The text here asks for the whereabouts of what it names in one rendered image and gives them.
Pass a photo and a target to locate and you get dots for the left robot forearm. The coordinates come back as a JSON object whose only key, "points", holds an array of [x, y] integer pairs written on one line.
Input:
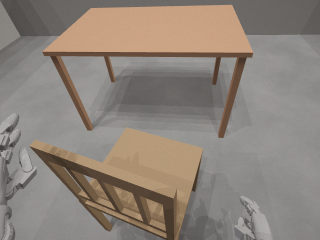
{"points": [[7, 231]]}

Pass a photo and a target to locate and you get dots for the table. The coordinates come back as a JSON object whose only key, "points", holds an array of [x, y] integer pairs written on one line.
{"points": [[206, 31]]}

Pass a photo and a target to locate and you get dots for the left robot hand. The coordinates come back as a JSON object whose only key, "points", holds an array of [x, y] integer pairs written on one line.
{"points": [[22, 175]]}

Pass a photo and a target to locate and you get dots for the chair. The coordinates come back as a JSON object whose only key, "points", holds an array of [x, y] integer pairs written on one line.
{"points": [[146, 180]]}

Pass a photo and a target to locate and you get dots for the right robot hand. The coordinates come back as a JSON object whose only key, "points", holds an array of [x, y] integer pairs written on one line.
{"points": [[258, 227]]}

